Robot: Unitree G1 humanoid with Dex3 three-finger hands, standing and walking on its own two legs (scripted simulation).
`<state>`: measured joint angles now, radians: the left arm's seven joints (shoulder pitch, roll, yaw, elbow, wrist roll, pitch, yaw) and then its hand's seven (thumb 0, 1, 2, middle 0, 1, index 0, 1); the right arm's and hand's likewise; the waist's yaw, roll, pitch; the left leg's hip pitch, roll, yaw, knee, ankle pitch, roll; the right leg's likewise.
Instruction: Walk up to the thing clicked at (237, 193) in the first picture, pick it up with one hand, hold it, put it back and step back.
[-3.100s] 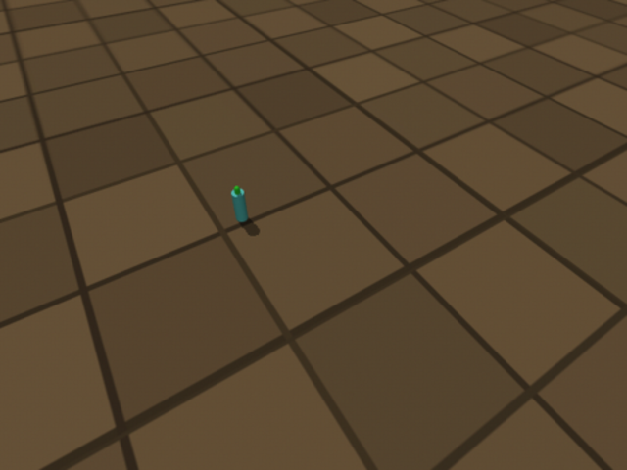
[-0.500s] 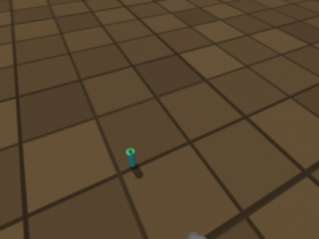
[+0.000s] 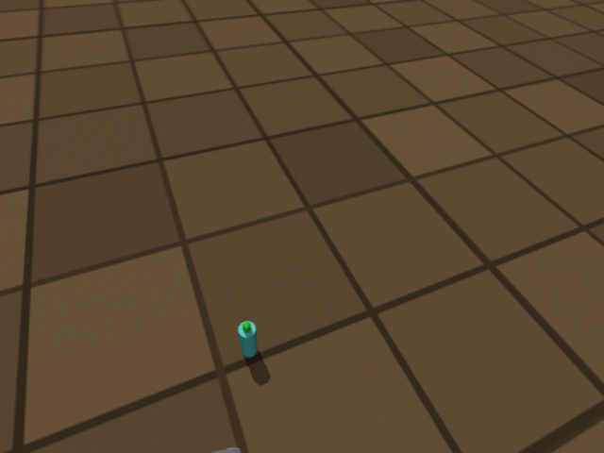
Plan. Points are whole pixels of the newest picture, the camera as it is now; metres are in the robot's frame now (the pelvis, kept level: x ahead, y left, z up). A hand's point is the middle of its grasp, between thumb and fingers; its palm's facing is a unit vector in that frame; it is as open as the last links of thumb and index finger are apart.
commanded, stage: walk up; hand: left
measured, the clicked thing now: (248, 337) +0.56 +0.16 -0.66
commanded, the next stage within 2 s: stand in 1.94 s
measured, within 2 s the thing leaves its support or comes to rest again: neither
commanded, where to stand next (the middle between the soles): +0.18 -0.01 m, yaw +0 degrees
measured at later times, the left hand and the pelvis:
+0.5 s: hand (126, 444) +0.16 +0.25 -0.13, palm faces -0.04 -0.91 -0.42, open 7.4 cm; pelvis +0.09 -0.02 +0.00, yaw +0 degrees
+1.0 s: hand (132, 415) +0.20 +0.25 -0.13, palm faces -0.02 -0.93 -0.36, open 7.4 cm; pelvis +0.13 -0.01 +0.02, yaw +0 degrees
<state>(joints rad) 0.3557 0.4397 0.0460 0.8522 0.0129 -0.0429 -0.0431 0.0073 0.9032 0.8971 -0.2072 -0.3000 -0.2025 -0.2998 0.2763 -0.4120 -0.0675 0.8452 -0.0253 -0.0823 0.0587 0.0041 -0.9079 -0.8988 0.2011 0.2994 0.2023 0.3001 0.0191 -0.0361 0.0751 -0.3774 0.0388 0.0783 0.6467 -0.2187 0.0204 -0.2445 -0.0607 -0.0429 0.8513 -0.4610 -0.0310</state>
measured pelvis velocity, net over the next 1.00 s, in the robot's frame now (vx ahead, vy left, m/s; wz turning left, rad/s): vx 0.13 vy -0.01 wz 0.00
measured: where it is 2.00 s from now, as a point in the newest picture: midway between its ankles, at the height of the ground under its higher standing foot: outside the picture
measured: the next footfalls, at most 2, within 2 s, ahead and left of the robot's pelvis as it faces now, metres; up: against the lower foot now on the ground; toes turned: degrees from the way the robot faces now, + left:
right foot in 0.30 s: +0.19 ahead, -0.15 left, +0.00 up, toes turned -1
left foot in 0.54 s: +0.17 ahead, +0.11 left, +0.00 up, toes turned +2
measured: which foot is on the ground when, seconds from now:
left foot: down 0.00-0.30, up 0.32-0.52, down 0.54-1.00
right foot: up 0.00-0.28, down 0.30-1.00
